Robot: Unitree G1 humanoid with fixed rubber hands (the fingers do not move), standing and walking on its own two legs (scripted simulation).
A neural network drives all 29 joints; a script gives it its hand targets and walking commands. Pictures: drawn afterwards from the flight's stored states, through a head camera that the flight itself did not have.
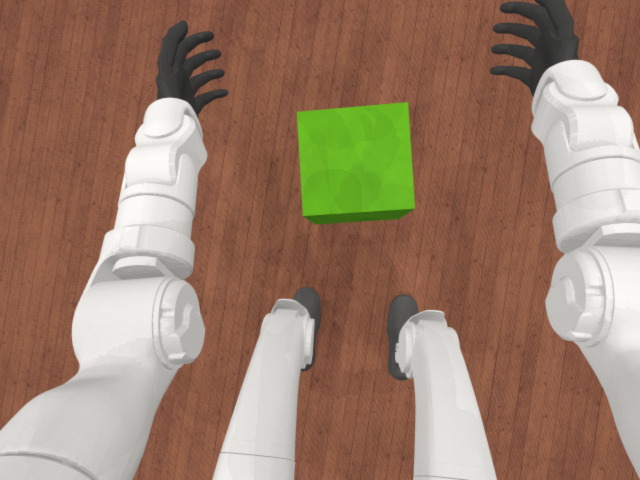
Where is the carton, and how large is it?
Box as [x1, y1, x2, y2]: [297, 102, 414, 223]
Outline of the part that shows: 407,102 297,112 303,216 314,223 399,218 414,208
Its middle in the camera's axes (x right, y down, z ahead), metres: +0.07 -0.15 +0.85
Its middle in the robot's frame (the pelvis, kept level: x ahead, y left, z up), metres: +0.51 +0.03 -0.52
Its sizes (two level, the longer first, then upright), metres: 0.210 0.200 0.250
